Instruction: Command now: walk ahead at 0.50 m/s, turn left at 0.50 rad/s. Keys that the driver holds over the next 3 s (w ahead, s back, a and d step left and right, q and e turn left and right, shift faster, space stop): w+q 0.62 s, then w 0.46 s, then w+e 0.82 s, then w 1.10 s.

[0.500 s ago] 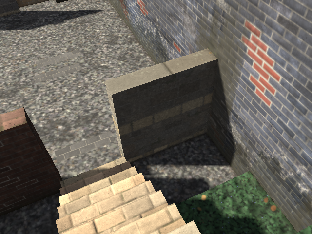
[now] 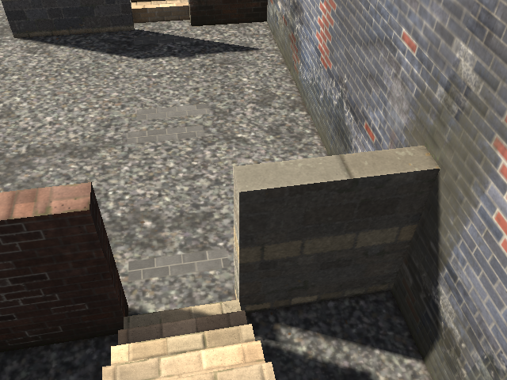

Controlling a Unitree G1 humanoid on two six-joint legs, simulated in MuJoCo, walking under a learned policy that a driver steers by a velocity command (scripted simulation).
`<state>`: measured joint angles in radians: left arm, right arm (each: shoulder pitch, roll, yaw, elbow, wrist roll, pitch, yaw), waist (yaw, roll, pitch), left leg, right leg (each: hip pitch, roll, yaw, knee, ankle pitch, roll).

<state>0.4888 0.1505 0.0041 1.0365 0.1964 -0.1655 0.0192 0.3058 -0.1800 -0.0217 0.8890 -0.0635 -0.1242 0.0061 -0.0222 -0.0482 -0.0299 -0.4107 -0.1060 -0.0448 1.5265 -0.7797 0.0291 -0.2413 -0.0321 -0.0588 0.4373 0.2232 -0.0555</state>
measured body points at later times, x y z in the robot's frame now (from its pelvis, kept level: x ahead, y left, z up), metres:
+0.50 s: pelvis +0.27 +0.08 -0.29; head +0.25 +0.09 +0.16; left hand +0.27 +0.36 -0.43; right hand +0.26 -0.19 -0.43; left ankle +0.22 +0.17 -1.00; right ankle +0.24 -0.09 -0.81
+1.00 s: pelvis +0.51 +0.22 -0.60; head +0.50 +0.24 -0.15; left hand +0.27 +0.30 -0.74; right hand +0.73 +0.06 -0.71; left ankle +0.64 +0.41 -1.29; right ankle +0.42 +0.03 -1.21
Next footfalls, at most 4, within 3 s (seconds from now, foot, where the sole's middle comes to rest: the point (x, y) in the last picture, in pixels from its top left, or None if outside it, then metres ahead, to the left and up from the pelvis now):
0.40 left None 0.26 0.18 -1.04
0.68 right None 0.46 0.04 -1.25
1.06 left None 0.62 0.42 -1.47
1.70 right None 0.90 0.17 -1.68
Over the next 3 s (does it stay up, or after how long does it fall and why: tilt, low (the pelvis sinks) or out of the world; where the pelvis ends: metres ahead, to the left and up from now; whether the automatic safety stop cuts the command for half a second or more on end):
stays up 1.44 0.25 -1.44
